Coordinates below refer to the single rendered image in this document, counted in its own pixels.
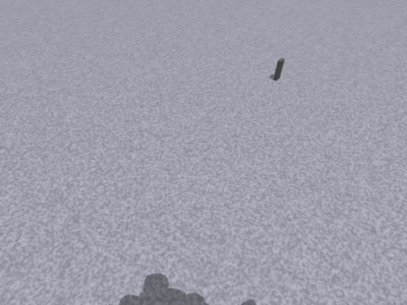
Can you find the carton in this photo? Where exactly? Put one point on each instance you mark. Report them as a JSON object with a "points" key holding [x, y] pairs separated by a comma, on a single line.
{"points": [[278, 69]]}

